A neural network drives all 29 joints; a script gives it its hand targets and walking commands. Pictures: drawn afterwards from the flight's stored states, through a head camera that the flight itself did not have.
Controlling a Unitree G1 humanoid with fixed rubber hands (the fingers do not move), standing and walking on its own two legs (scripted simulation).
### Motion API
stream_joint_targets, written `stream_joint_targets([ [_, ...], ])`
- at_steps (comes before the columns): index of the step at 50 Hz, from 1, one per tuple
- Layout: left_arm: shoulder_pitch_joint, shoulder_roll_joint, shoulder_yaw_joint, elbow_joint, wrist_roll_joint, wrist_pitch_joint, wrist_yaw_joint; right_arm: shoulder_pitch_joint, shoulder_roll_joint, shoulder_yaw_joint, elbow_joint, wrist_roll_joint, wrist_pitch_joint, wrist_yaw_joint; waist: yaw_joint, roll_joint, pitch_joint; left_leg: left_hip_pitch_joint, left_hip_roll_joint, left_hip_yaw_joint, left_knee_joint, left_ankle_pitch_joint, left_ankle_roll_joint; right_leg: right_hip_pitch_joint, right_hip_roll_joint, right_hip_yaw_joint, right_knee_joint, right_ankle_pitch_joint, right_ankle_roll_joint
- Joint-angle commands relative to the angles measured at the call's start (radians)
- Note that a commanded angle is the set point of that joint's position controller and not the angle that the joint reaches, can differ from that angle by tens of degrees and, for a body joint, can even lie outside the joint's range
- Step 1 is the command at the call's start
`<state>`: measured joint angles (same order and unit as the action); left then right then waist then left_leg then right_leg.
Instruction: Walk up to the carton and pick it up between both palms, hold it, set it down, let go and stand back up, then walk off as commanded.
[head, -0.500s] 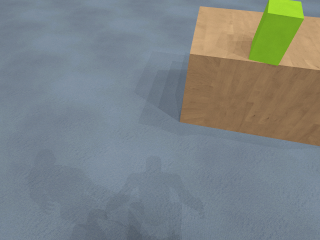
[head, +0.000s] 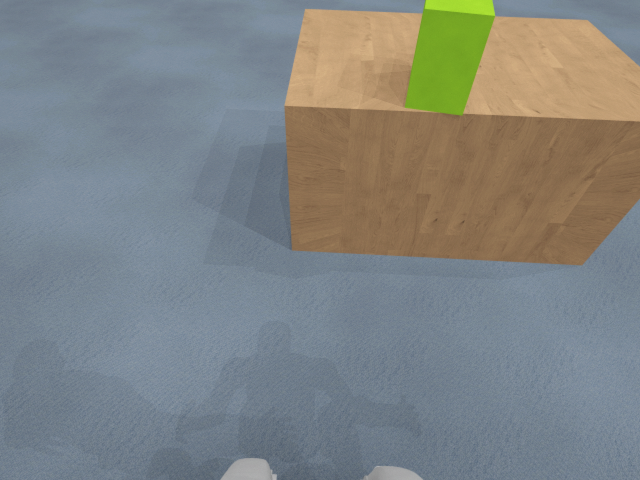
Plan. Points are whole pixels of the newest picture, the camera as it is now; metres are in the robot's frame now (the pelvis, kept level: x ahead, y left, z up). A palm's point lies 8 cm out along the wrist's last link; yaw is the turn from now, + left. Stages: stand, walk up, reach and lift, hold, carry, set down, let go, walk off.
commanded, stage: walk up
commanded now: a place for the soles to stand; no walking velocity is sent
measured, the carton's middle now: (446, 47) +1.19 -0.29 +0.03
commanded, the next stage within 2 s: none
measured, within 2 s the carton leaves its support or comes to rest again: neither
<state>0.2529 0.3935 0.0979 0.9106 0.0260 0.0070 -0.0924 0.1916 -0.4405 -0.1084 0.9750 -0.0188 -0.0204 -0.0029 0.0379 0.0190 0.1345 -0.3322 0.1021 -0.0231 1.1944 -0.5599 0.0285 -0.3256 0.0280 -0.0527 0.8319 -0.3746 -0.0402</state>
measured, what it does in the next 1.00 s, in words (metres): walks ahead: left foot, then right foot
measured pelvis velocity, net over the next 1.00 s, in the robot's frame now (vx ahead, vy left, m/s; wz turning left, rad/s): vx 0.24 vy -0.18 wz -0.13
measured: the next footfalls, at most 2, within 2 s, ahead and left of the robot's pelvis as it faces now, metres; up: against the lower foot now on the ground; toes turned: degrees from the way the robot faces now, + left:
left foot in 0.16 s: +0.17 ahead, +0.06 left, +0.00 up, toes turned +5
right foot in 0.66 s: +0.30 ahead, -0.27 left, +0.00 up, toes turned -14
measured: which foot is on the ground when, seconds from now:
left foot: up 0.00-0.14, down 0.16-0.70, up 0.72-1.00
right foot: down 0.00-0.20, up 0.22-0.64, down 0.66-1.00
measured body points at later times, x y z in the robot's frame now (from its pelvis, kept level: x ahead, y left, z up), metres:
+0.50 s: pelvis +0.12 -0.05 +0.02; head +0.14 -0.01 +0.46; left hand +0.23 +0.26 -0.12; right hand +0.10 -0.37 -0.07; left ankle +0.13 +0.06 -0.70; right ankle +0.18 -0.22 -0.65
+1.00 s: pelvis +0.24 -0.18 +0.01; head +0.26 -0.20 +0.46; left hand +0.38 +0.11 -0.09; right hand +0.25 -0.50 -0.12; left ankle +0.31 -0.04 -0.65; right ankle +0.26 -0.26 -0.70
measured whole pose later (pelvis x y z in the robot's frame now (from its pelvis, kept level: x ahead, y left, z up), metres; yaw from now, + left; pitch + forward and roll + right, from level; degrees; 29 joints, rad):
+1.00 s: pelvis +0.24 -0.18 +0.01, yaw -7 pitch -6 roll -2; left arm 0.20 0.34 0.06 0.84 0.01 -0.08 -0.04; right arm 0.28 -0.40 -0.07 0.89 -0.01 -0.04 0.02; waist -0.01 0.07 0.16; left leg -0.51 0.05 -0.06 1.14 -0.33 0.01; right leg -0.28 0.03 -0.15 0.76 -0.38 -0.08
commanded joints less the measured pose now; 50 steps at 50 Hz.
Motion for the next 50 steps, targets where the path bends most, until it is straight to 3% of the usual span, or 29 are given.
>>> stream_joint_targets([
  [1, -0.043, 0.322, 0.078, -0.138, 0.006, -0.027, 0.04, 0.054, -0.224, -0.041, -0.094, 0.015, -0.049, 0.002, -0.018, -0.088, 0.041, -0.124, 0.016, 0.005, -0.141, 0.03, 0.01, -0.084, -0.328, 0.594, -0.563, -0.345, -0.201],
  [4, -0.003, 0.3, 0.065, -0.143, 0.001, -0.04, 0.037, 0.065, -0.217, -0.044, -0.138, 0.01, -0.057, -0.002, -0.01, -0.124, 0.027, -0.103, 0.004, 0.039, -0.27, 0.099, 0.024, -0.089, -0.322, 0.512, -0.544, -0.286, -0.233],
  [5, -0.03, 0.32, 0.066, -0.148, 0.004, -0.041, 0.034, 0.085, -0.206, -0.045, -0.136, 0.008, -0.067, 0.003, -0.02, -0.129, 0.008, -0.042, -0.003, 0.011, -0.297, 0.127, 0.033, -0.14, -0.357, 0.585, -0.538, -0.288, -0.243],
  [6, -0.083, 0.324, 0.061, -0.172, -0.002, -0.041, 0.036, 0.155, -0.202, -0.052, -0.116, 0.007, -0.074, 0.002, -0.063, -0.105, -0.001, 0.101, 0.004, 0.018, -0.377, 0.204, 0.044, -0.255, -0.339, 0.535, -0.475, -0.301, -0.238],
  [7, -0.156, 0.277, 0.043, -0.194, -0.003, -0.033, 0.037, 0.3, -0.195, -0.062, -0.082, -0.004, -0.086, -0.001, -0.161, -0.051, -0.077, 0.386, -0.019, -0.024, -0.516, 0.265, 0.069, -0.428, -0.284, 0.435, -0.286, -0.261, -0.171],
  [8, -0.145, 0.183, 0.03, -0.198, -0.003, -0.034, 0.041, 0.44, -0.273, -0.088, -0.055, -0.023, -0.093, -0.018, -0.231, 0.217, -0.141, 0.61, 0.059, -0.166, -0.666, 0.056, 0.082, -0.568, -0.084, 0.222, 0.071, -0.158, -0.093],
  [9, -0.084, 0.128, 0.02, -0.185, 0.002, -0.028, 0.046, 0.468, -0.356, -0.104, -0.09, -0.029, -0.097, -0.03, -0.218, 0.343, -0.135, 0.507, 0.286, -0.648, -0.983, -0.276, 0.075, -0.589, 0.112, 0.158, 0.438, -0.157, -0.008],
  [10, -0.011, 0.254, 0.04, -0.158, 0.009, -0.008, 0.054, 0.28, -0.39, -0.1, -0.136, -0.007, -0.09, -0.032, -0.121, 0.186, -0.115, 0.359, 0.349, -0.86, -1.118, -0.491, 0.098, -0.524, 0.108, 0.261, 0.512, -0.125, 0.012],
  [11, 0.05, 0.302, 0.046, -0.127, 0.009, -0.011, 0.056, 0.117, -0.352, -0.095, -0.177, 0.004, -0.095, -0.035, -0.05, 0.149, -0.058, 0.278, 0.384, -0.856, -1.121, -0.439, 0.083, -0.489, 0.05, 0.305, 0.531, -0.026, 0.009],
  [12, 0.021, 0.328, 0.052, -0.116, 0.013, -0.015, 0.054, 0.112, -0.327, -0.086, -0.179, 0.013, -0.098, -0.039, -0.06, 0.067, -0.008, 0.199, 0.373, -0.761, -1.102, -0.331, 0.06, -0.443, 0.016, 0.29, 0.516, -0.04, 0.028],
  [14, 0.017, 0.288, 0.062, -0.075, -0.005, -0.014, 0.05, 0.096, -0.204, -0.056, -0.181, 0.0, -0.107, -0.043, -0.026, 0.08, 0.097, 0.113, 0.288, -0.415, -1.023, -0.008, 0.043, -0.396, -0.027, 0.289, 0.433, 0.038, 0.033],
  [16, 0.078, 0.251, 0.053, -0.057, -0.018, -0.016, 0.054, 0.088, -0.182, -0.048, -0.186, 0.003, -0.115, -0.035, 0.002, 0.123, 0.069, 0.098, 0.223, -0.178, -0.914, 0.385, 0.089, -0.295, -0.033, 0.267, 0.369, 0.064, 0.05],
  [18, 0.011, 0.238, 0.05, -0.075, -0.002, -0.015, 0.05, 0.169, -0.225, -0.059, -0.155, 0.003, -0.124, -0.025, -0.046, 0.098, 0.054, 0.131, 0.261, -0.168, -0.863, 0.533, 0.138, -0.286, -0.049, 0.244, 0.316, 0.046, 0.067],
  [20, -0.04, 0.225, 0.05, -0.089, -0.012, -0.013, 0.038, 0.168, -0.243, -0.066, -0.174, -0.002, -0.12, -0.02, -0.052, 0.125, 0.038, 0.208, 0.247, -0.13, -0.893, 0.383, 0.161, -0.322, -0.07, 0.224, 0.241, 0.055, 0.062],
  [21, -0.038, 0.227, 0.047, -0.096, -0.016, -0.016, 0.034, 0.187, -0.247, -0.064, -0.161, 0.001, -0.117, -0.022, -0.047, 0.109, 0.039, 0.244, 0.206, -0.106, -0.893, 0.401, 0.129, -0.359, -0.05, 0.213, 0.194, 0.092, 0.05],
  [24, -0.103, 0.207, 0.041, -0.118, -0.004, -0.013, 0.021, 0.218, -0.285, -0.081, -0.159, -0.008, -0.111, -0.015, -0.098, 0.167, 0.021, 0.282, 0.255, -0.114, -0.887, 0.279, 0.169, -0.372, -0.086, 0.139, 0.108, 0.043, 0.05],
  [27, -0.162, 0.212, 0.033, -0.118, -0.004, -0.023, 0.009, 0.209, -0.288, -0.075, -0.17, -0.011, -0.099, -0.006, -0.108, 0.157, 0.003, 0.249, 0.228, -0.025, -0.86, 0.264, 0.174, -0.299, -0.108, 0.056, -0.005, 0.03, 0.025],
  [30, -0.148, 0.196, 0.025, -0.121, 0.0, -0.037, 0.005, 0.159, -0.31, -0.073, -0.197, 0.001, -0.09, -0.005, -0.082, 0.177, -0.032, 0.149, 0.258, 0.016, -0.78, 0.478, 0.172, -0.105, -0.108, -0.016, -0.094, 0.003, -0.003],
  [32, 0.055, 0.22, 0.065, -0.051, -0.01, -0.046, 0.017, 0.151, -0.255, -0.05, -0.205, 0.008, -0.082, -0.005, 0.048, -0.026, -0.127, 0.04, 0.211, 0.075, -0.455, 0.651, 0.1, 0.216, -0.054, 0.013, -0.231, 0.126, -0.046],
  [33, 0.183, 0.313, 0.093, -0.021, -0.002, -0.057, 0.028, 0.188, -0.192, -0.023, -0.195, 0.016, -0.077, 0.001, 0.101, -0.175, -0.227, -0.041, 0.1, 0.149, -0.134, 0.616, 0.057, 0.394, -0.074, 0.11, -0.294, 0.073, -0.051],
  [34, 0.211, 0.412, 0.108, -0.032, -0.008, -0.065, 0.046, 0.194, -0.106, 0.01, -0.226, 0.035, -0.078, 0.004, 0.102, -0.461, -0.254, -0.28, -0.08, 0.144, 0.108, 0.131, 0.017, 0.45, -0.34, 0.58, -0.485, -0.064, -0.123],
  [35, 0.142, 0.41, 0.101, -0.047, -0.026, -0.063, 0.048, 0.15, -0.171, -0.008, -0.23, 0.031, -0.066, 0.001, 0.103, -0.386, -0.242, -0.318, -0.104, 0.009, 0.151, 0.019, 0.021, 0.368, -0.431, 0.832, -0.611, -0.194, -0.205],
  [36, 0.077, 0.387, 0.102, -0.072, -0.033, -0.058, 0.045, 0.116, -0.241, -0.024, -0.217, 0.013, -0.062, 0.003, 0.094, -0.288, -0.184, -0.326, -0.056, 0.015, 0.178, 0.019, 0.018, 0.305, -0.448, 0.808, -0.599, -0.273, -0.278],
  [38, 0.006, 0.337, 0.081, -0.099, -0.031, -0.062, 0.061, 0.163, -0.208, -0.029, -0.166, 0.026, -0.05, 0.0, 0.035, -0.235, -0.117, -0.271, -0.021, -0.06, 0.199, 0.122, 0.015, 0.178, -0.381, 0.532, -0.568, -0.171, -0.189],
  [40, -0.048, 0.297, 0.076, -0.127, -0.031, -0.075, 0.073, 0.253, -0.201, -0.025, -0.133, 0.031, -0.039, 0.002, -0.012, -0.203, -0.078, -0.247, -0.03, -0.062, 0.111, 0.191, 0.003, 0.133, -0.319, 0.418, -0.531, -0.064, -0.092],
  [42, -0.036, 0.284, 0.063, -0.14, -0.02, -0.094, 0.076, 0.229, -0.191, -0.025, -0.133, 0.028, -0.036, 0.007, -0.005, -0.145, -0.09, -0.224, -0.032, -0.073, 0.07, 0.23, 0.002, 0.078, -0.34, 0.4, -0.527, 0.016, -0.126],
  [44, -0.014, 0.288, 0.077, -0.133, -0.022, -0.107, 0.075, 0.217, -0.189, -0.027, -0.134, 0.017, -0.038, 0.011, -0.007, -0.198, -0.07, -0.268, -0.029, -0.09, 0.008, 0.263, -0.016, 0.14, -0.356, 0.387, -0.508, 0.07, -0.115],
  [46, 0.007, 0.271, 0.067, -0.134, -0.023, -0.12, 0.082, 0.178, -0.176, -0.025, -0.15, 0.001, -0.042, 0.012, 0.002, -0.143, -0.041, -0.306, -0.014, -0.077, -0.028, 0.249, -0.02, 0.122, -0.391, 0.365, -0.498, 0.155, -0.189],
  [50, 0.033, 0.301, 0.066, -0.154, -0.013, -0.127, 0.088, 0.107, -0.175, -0.023, -0.184, -0.01, -0.045, 0.02, 0.021, -0.111, -0.023, -0.289, 0.008, -0.061, -0.18, 0.183, -0.029, 0.09, -0.444, 0.392, -0.478, 0.182, -0.215],
])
